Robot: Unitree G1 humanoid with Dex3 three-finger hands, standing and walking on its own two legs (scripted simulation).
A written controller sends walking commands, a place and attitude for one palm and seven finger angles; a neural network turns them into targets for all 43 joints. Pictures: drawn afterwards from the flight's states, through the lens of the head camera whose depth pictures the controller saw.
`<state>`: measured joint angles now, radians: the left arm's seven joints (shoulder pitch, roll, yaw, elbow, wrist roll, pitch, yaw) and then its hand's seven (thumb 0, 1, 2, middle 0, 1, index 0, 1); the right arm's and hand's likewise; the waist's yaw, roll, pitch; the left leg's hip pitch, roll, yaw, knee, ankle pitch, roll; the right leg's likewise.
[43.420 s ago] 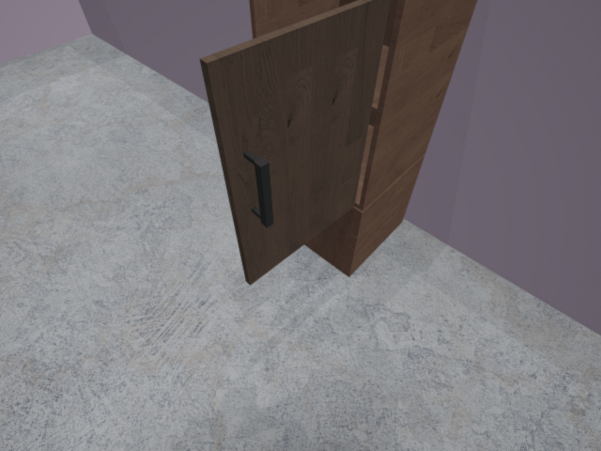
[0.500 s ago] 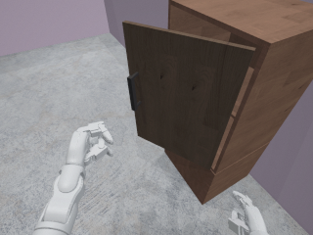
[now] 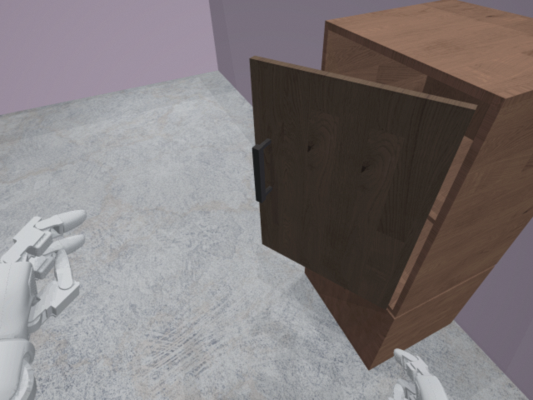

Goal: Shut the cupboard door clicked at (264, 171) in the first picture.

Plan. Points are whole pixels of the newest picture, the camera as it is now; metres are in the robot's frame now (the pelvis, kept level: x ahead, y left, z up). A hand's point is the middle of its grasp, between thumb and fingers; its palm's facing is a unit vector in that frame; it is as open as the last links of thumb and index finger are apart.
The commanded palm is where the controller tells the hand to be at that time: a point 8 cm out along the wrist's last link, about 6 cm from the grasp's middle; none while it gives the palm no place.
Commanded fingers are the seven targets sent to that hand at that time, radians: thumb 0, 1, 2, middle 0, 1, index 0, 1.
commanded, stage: draw the hand back to the body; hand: left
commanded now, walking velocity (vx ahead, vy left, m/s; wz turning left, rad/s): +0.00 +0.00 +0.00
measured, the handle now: (263, 171) +0.63 +0.09 -0.01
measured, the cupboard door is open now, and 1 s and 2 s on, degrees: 30 30 30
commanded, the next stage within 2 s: step back with the hand held close in 0.40 s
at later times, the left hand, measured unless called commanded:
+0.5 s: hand (57, 286) +0.18 +0.26 +0.17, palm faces +0.45 -0.80 -0.40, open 7.4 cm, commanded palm +0.13 +0.30 +0.18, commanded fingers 0.00 0.90 0.90 -0.20 -0.30 -0.20 -0.30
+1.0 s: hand (53, 300) +0.17 +0.26 +0.17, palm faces +0.39 -0.76 -0.52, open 7.4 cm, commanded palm +0.11 +0.29 +0.18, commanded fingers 0.00 0.90 0.90 -0.20 -0.30 -0.20 -0.30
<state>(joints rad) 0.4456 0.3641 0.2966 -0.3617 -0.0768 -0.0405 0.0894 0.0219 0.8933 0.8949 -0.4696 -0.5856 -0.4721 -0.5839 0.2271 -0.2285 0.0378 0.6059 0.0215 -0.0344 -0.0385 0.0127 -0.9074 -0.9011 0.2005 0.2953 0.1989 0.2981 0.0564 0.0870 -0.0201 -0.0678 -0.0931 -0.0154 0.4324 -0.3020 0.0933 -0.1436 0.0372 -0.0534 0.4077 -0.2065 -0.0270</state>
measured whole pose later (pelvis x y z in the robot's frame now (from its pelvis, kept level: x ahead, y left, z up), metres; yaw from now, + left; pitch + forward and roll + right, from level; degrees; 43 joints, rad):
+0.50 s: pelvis -0.01 +0.00 +0.00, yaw +0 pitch -4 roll -1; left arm 0.45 0.37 0.35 -0.38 -0.07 -0.09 0.10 0.02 0.89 0.89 -0.21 -0.30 -0.22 -0.30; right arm 0.21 -0.22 0.03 0.62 0.02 -0.10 -0.04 0.01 -0.91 -0.90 0.20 0.30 0.20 0.30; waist 0.05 0.08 -0.01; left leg -0.07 -0.09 -0.01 0.44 -0.30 0.09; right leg -0.15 0.04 -0.05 0.43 -0.20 -0.03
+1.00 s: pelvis -0.04 +0.00 -0.02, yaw -2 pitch +0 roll +1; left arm 0.53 0.45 0.45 -0.46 -0.07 -0.17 0.12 0.02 0.89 0.89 -0.21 -0.30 -0.22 -0.30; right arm 0.20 -0.24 -0.02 0.54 0.01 0.03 -0.07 0.01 -0.91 -0.90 0.20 0.30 0.20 0.30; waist 0.00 0.02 -0.02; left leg -0.29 -0.12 0.05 0.60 -0.32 0.11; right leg -0.41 0.01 -0.01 0.64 -0.24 -0.02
